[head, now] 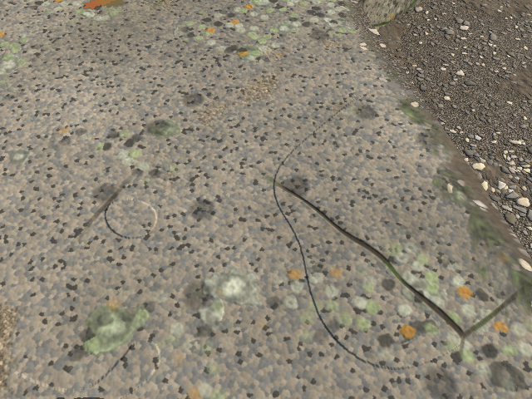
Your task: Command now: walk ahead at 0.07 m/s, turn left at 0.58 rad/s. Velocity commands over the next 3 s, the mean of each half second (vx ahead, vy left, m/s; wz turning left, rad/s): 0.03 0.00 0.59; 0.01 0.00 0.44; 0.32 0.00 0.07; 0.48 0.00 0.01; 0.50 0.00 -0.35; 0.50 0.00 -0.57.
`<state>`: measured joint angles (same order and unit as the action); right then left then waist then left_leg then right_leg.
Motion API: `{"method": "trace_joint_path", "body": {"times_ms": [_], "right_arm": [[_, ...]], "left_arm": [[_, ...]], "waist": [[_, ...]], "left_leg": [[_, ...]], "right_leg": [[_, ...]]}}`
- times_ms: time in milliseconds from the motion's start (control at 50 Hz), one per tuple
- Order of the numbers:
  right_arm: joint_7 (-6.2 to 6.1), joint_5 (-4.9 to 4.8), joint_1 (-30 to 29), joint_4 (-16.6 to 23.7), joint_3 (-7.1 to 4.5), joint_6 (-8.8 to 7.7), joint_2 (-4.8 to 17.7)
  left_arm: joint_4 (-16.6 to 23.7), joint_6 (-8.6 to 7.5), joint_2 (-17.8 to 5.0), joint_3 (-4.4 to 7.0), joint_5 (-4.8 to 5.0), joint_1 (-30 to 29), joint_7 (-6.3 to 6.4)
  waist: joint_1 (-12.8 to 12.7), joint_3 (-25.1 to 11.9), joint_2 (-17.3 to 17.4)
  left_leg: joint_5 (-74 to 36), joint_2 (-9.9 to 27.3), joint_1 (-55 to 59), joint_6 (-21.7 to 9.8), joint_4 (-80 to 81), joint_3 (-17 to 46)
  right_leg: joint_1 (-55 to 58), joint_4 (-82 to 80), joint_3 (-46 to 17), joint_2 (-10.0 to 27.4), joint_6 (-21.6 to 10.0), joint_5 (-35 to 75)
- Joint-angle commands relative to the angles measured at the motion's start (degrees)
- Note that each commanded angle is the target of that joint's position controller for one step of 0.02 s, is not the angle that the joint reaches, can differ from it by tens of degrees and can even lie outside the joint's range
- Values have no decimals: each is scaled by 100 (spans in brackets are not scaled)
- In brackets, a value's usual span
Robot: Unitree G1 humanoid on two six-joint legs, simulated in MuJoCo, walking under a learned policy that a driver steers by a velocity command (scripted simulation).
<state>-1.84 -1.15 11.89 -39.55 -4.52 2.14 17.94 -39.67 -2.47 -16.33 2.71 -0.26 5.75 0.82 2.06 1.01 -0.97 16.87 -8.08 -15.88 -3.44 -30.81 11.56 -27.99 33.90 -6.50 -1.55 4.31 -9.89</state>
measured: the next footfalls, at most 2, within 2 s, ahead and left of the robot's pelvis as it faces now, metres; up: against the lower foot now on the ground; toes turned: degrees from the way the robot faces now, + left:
right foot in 0.02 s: +0.13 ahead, -0.13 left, +0.00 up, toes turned +7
left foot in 0.44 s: +0.04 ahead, +0.13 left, +0.00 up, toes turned +17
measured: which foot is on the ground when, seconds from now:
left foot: down 0.00-0.04, up 0.06-0.42, down 0.44-0.92, up 0.94-1.00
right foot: up 0.00-0.00, down 0.02-0.44, up 0.46-0.88, down 0.90-1.00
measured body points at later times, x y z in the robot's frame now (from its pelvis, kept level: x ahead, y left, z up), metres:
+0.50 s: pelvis +0.02 +0.02 +0.00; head +0.05 +0.05 +0.44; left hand +0.09 +0.34 -0.12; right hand +0.25 -0.21 -0.08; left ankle +0.00 +0.11 -0.74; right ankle +0.08 -0.13 -0.70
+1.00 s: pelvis +0.04 +0.00 +0.00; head +0.06 +0.00 +0.45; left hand +0.04 +0.31 -0.09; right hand +0.32 -0.15 -0.09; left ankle -0.02 +0.11 -0.72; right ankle +0.10 -0.10 -0.73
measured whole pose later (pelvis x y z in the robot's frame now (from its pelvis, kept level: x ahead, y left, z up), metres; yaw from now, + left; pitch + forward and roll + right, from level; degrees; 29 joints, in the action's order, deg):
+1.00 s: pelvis +0.04 +0.00 +0.00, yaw +30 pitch +1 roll +0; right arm -1.4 0.5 9.5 -36.6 -3.0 2.1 16.7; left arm -41.6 -1.1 -14.6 2.9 -1.4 9.0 -0.1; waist 0.0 1.1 2.4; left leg 25.4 -4.3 -19.0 1.5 -39.0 8.6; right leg -13.8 28.1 -1.4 -1.2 -0.8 -15.2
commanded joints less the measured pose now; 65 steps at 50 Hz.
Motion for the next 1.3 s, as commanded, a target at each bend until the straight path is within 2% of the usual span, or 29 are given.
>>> {"method": "trace_joint_path", "body": {"times_ms": [20, 40, 60, 80, 100, 140, 220, 360, 420, 440, 460, 480, 500, 540, 560, 700, 820, 880, 900, 920, 940, 980, 1040, 1140, 1220, 1240, 1260, 1280, 1300], "right_arm": [[-29, -3, -363, 535, -146, -45, 667], [-14, 106, -102, 605, -49, -71, 341], [-11, 55, 383, 687, -45, -87, 337], [17, 109, 617, 526, -167, -106, 858], [25, 32, 395, 429, -264, -56, 1087], [-15, -5, 195, 410, -267, 105, 928], [36, -44, -91, 627, -128, 146, 432], [213, 3, -157, 792, -153, 162, 515], [250, 34, 356, 614, -242, 160, 549], [195, 53, 504, 622, -343, 138, 876], [98, 76, 456, 830, -436, 103, 1499], [161, 332, 575, 868, -411, -33, 1448], [179, 347, 332, 828, -352, -141, 1291], [109, 99, -208, 855, -234, -175, 896], [69, 67, -317, 874, -196, -156, 849], [-54, 71, -40, 820, -229, -75, 929], [49, 109, -182, 797, -168, -4, 847], [51, 21, -413, 776, -82, 7, 670], [42, 74, -222, 736, -35, -24, 520], [49, 222, 110, 719, 28, -69, 314], [42, 184, 85, 759, -17, -103, 420], [6, 176, -213, 691, -114, -103, 714], [64, 110, -473, 659, -78, -85, 522], [182, 20, -591, 569, 35, -387, 195], [253, 18, 106, 204, -14, -515, 242], [220, -7, 538, 101, -51, -520, 346], [155, -1, 1189, 1, -112, -523, 624], [199, 70, 1455, -51, -300, -520, 1357], [223, 103, 1433, -47, -230, -598, 1072]], "left_arm": [[347, -194, -780, 282, -25, 278, 5], [401, -182, -1162, 358, -119, 423, 65], [269, -79, -1329, 405, -278, 555, 64], [343, -50, -1005, 353, -149, 577, 59], [416, -28, -720, 274, -115, 471, 80], [467, 63, -595, 228, -36, 137, 109], [397, 200, -757, 293, -111, 135, 178], [300, 262, -1047, 425, 32, 43, 106], [171, 281, -922, 408, 155, 90, 96], [84, 291, -665, 353, 72, 344, 63], [361, 298, -373, 233, -234, 261, 33], [548, 248, -631, 317, -120, -350, 100], [509, 256, -799, 379, 16, -427, 137], [275, 307, -821, 439, -21, -144, 209], [257, 308, -804, 445, -59, -45, 209], [328, 215, -503, 322, 23, -285, 93], [288, 167, -555, 293, 90, -138, -46], [194, 86, -440, 263, 39, 215, -120], [213, 64, -604, 280, -59, 272, -109], [310, 70, -1001, 328, -162, 255, -79], [220, 71, -884, 266, -234, 50, -89], [249, 27, -555, 170, -139, -32, -70], [30, 70, -1009, 278, 56, 462, 9], [-25, 129, -968, 276, 122, 726, 32], [-45, 152, -906, 246, 197, 705, -49], [-28, 104, -656, 158, 153, 646, -75], [96, 29, -197, 8, 50, 390, -130], [441, -87, -193, -3, 120, 180, -105], [449, -168, -700, 144, 218, 33, -83]], "waist": [[-389, -748, 911], [-240, -1107, 3], [63, -1191, -1589], [-41, -1253, -1273], [-150, -1041, -775], [-121, -692, -452], [-237, -602, -874], [-302, -779, -1029], [-37, -702, -749], [-96, -547, 219], [-284, -403, 2032], [235, -724, 1620], [72, -477, 1138], [-193, -368, 857], [-263, -410, 910], [-97, -605, 926], [-13, -617, 1042], [-318, -597, 909], [-254, -650, 620], [36, -777, -492], [173, -521, -1249], [-111, -481, -959], [-409, -29, -907], [-543, 80, -870], [-136, -115, -668], [74, -320, -558], [342, -511, 192], [386, -351, 1609], [454, 115, 1205]], "left_leg": [[-2017, 1074, 363, -345, -186, 1358], [-381, 611, -252, -43, -1253, 756], [2431, -156, -1514, 326, -2306, -58], [2390, 269, -1848, 582, -3471, -151], [1946, 422, -1935, 694, -3963, -223], [1321, 636, -1988, 861, -4098, -379], [891, 749, -1608, 928, -3098, -940], [419, 951, -506, 608, -1207, -1331], [-563, 702, 551, 161, 299, -1502], [-1555, 1261, 1171, -165, 873, -509], [-3450, 2728, 1634, -1040, 917, 1536], [-2868, 3025, 1050, -1726, 1240, 2001], [-2250, 2670, 855, -1466, 1311, 1513], [-1890, 2155, 748, -912, 1205, 907], [-2161, 2027, 616, -879, 1164, 770], [-2132, 1819, 1026, -920, 939, 1015], [-2392, 1848, 677, -965, 713, 1376], [-2139, 1554, 449, -640, 478, 1351], [-1425, 1336, 146, -333, 321, 1187], [-82, 727, -291, 26, -520, 499], [1142, 397, -521, 331, -642, -87], [1265, 620, -558, 622, -1280, -315], [1120, 771, -1388, 754, -1817, -677], [882, 768, -895, 521, -743, -1163], [-479, 553, 1013, 229, 879, -1470], [-445, 798, 1811, 134, 843, -1170], [62, 1696, 2574, -124, 1178, 6], [1293, 2777, 2587, -899, 1784, 1936], [1796, 3019, 2339, -1309, 2033, 2479]], "right_leg": [[1250, -1274, -60, 266, -324, 1169], [2231, -1184, -996, 1466, -794, 2711], [2927, -1218, -2534, 2540, -1944, 3977], [2922, -1225, -2795, 2748, -2239, 3577], [2688, -1116, -2009, 2374, -2020, 3216], [2230, -1196, -1111, 1838, -1660, 2353], [2024, -1475, -217, 1538, -1682, 2191], [1958, -1412, 224, 1902, -1647, 1576], [1418, -711, 663, 1677, -1073, 627], [558, 324, 1200, 1257, -541, -372], [-1049, 2066, 1446, 415, 27, -2788], [-1202, 2965, 486, 190, -22, -2941], [-1207, 3265, 293, 305, -121, -2423], [-1153, 3168, 222, 397, -121, -1581], [-954, 3247, 252, 331, -58, -1317], [-539, 1699, 185, 81, 88, -953], [513, 621, 321, 78, -36, -1214], [1470, -1126, 419, 103, -255, 35], [2006, -1344, 89, 518, -410, 785], [2419, -1364, -836, 1474, -825, 2042], [1839, -1482, -1521, 2043, -1691, 2178], [1878, -1715, -1440, 1832, -1777, 852], [2165, -2166, -1561, 1648, -1586, -1827], [2096, -2272, -1022, 1356, -1567, -1514], [1197, -1802, -605, 1162, -1433, -1179], [687, -1414, -461, 1044, -1212, -1265], [-115, -60, 103, 593, -826, -1420], [-1301, 1258, 749, 83, -558, -2027], [-1930, 2328, 397, 351, -556, -2357]]}}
